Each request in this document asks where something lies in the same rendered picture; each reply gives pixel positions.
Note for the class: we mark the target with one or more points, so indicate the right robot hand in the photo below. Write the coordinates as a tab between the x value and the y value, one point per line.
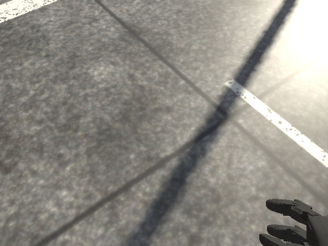
316	233

